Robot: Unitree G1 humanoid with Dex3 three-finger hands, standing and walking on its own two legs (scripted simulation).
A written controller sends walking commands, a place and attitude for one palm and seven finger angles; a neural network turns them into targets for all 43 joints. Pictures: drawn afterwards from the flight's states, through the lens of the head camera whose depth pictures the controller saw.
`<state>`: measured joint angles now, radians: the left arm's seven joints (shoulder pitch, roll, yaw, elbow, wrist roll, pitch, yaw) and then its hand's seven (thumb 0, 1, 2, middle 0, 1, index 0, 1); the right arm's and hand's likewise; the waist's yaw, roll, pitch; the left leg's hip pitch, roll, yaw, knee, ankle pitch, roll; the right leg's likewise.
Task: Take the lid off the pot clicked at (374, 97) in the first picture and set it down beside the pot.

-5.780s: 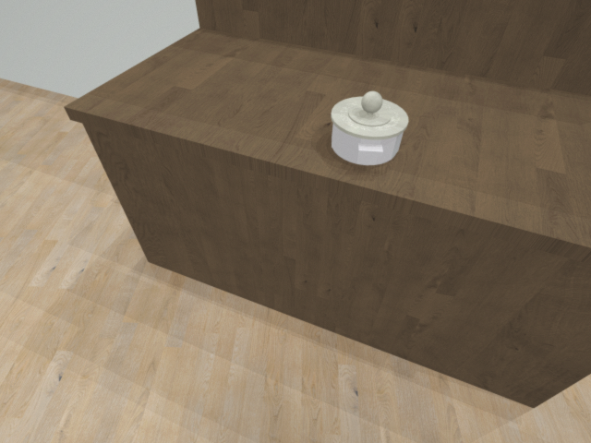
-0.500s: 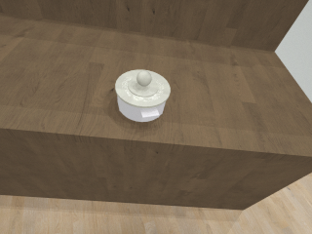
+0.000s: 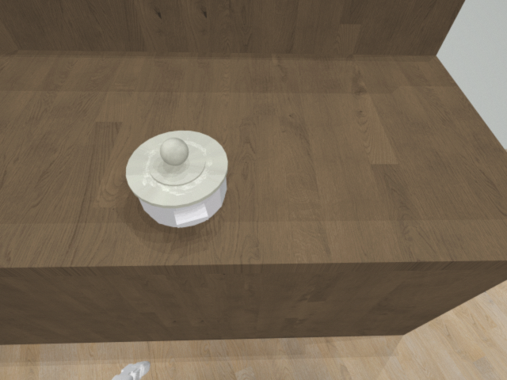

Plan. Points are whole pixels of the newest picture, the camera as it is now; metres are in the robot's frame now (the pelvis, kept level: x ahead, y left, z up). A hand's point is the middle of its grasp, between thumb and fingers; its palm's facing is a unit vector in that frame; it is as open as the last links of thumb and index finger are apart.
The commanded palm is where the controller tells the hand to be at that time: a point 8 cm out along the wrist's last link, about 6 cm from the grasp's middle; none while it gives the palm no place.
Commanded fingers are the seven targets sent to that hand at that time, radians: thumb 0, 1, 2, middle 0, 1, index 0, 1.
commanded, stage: come to a stop and stand still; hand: left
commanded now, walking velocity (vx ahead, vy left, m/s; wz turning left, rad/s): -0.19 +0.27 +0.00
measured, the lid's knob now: (174, 151) +0.45 +0.14 +0.10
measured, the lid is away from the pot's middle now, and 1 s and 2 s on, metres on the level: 0.00 0.00 0.00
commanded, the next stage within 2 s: look again from close up in 1.24 s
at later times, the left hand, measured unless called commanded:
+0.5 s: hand out of the picture +0.01 +0.20 -0.17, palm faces +0.07 -0.96 -0.27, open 7.3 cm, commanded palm none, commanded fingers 0.00 0.90 0.90 -0.20 -0.30 -0.20 -0.30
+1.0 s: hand out of the picture -0.06 +0.23 -0.18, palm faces +0.05 -0.99 -0.16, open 7.4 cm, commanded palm none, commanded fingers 0.00 0.90 0.90 -0.20 -0.30 -0.20 -0.30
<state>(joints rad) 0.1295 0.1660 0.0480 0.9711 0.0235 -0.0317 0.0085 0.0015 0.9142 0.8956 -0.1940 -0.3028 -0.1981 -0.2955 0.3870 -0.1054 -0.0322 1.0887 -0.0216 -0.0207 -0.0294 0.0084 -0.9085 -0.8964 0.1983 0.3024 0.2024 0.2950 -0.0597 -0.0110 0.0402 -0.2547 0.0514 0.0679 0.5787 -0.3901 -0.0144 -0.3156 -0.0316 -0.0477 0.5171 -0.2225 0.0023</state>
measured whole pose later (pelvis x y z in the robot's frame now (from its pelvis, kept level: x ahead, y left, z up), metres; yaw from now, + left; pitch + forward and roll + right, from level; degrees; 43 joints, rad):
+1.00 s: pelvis -0.04 +0.06 +0.00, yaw +2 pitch -2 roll -3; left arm 0.38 0.19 -0.01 1.00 0.03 0.00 0.04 0.00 0.91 0.90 -0.20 -0.30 -0.20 -0.30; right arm 0.29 -0.16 -0.01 1.01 -0.01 0.01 -0.01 0.01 -0.92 -0.90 0.20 0.30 0.20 0.29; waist 0.02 -0.03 0.01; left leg -0.32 -0.04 0.07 0.53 -0.18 0.10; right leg -0.26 -0.04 -0.01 0.50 -0.28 0.00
